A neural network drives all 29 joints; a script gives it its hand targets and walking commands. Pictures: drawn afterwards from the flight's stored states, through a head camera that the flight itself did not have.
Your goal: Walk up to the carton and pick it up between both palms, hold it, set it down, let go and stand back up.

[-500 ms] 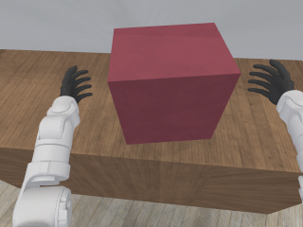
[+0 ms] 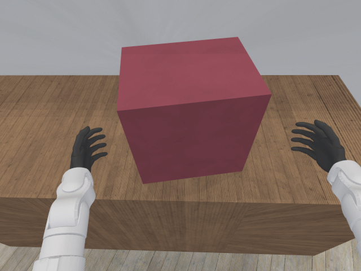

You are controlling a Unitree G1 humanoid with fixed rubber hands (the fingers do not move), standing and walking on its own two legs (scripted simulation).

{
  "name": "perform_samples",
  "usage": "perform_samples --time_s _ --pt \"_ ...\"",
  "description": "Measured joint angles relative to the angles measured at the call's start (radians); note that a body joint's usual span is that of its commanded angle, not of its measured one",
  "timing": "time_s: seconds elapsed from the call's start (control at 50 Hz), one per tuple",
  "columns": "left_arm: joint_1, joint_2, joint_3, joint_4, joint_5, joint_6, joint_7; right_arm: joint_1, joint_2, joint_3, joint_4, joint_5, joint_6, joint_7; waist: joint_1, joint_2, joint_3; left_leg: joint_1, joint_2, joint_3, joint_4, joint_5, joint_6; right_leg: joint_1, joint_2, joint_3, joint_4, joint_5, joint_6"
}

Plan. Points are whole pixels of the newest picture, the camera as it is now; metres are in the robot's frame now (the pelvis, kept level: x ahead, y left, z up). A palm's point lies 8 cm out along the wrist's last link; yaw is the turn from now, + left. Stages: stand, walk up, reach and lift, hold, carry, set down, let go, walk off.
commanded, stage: set down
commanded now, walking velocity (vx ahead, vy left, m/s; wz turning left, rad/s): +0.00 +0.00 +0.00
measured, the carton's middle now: (187, 114) +0.51 +0.04 +0.04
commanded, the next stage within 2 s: let go in 1.86 s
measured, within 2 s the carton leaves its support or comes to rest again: neither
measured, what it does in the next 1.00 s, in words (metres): stands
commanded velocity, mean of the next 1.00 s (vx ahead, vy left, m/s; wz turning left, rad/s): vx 0.00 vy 0.00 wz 0.00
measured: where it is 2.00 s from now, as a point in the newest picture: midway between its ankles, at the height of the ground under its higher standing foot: outside the picture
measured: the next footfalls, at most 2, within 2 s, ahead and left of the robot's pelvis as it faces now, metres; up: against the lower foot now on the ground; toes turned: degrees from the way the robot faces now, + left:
none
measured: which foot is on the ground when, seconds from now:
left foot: down 0.00-1.00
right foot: down 0.00-1.00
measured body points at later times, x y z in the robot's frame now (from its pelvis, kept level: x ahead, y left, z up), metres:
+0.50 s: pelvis +0.01 +0.00 +0.00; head +0.04 +0.00 +0.45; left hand +0.28 +0.24 +0.02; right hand +0.31 -0.28 +0.02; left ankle +0.00 +0.15 -0.75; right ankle +0.00 -0.10 -0.75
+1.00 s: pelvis +0.01 +0.01 +0.00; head +0.02 +0.01 +0.45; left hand +0.25 +0.25 -0.03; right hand +0.26 -0.26 -0.02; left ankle +0.00 +0.15 -0.75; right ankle +0.00 -0.10 -0.75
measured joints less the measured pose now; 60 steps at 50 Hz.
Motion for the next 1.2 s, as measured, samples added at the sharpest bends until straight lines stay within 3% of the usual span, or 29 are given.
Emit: perform_samples --time_s 0.38,0.7,0.82,1.2 --pt "0.181 -0.064 -0.038 0.028 0.023 -0.192 0.014 0.19 0.036 -0.002 0.014 -0.03 -0.162 0.04 -0.01 -0.003 0.0 0.022 -0.005 0.007 0.021 -0.024 0.005 0.013 -0.002 0.017 0.029 -0.023 0.004" --pt "0.279 -0.095 -0.073 0.188 0.032 -0.414 0.028 0.306 0.065 0.079 0.115 -0.013 -0.359 0.048 -0.014 -0.005 0.003 0.019 -0.007 0.013 0.08 -0.062 0.004 -0.003 -0.001 0.032 0.104 -0.065 0.004" --pt "0.281 -0.076 -0.079 0.243 0.02 -0.413 0.012 0.332 0.087 0.094 0.097 -0.045 -0.348 0.027 -0.016 -0.015 0.014 0.037 -0.015 0.015 0.068 -0.058 0.008 0.007 -0.006 0.039 0.108 -0.066 0.007" --pt "0.403 -0.064 -0.113 0.205 0.085 -0.302 -0.008 0.477 0.211 0.018 0.074 -0.214 -0.28 -0.025 -0.026 -0.031 0.051 0.172 -0.027 0.01 -0.002 -0.049 0.023 0.16 -0.015 0.041 0.001 -0.038 0.022"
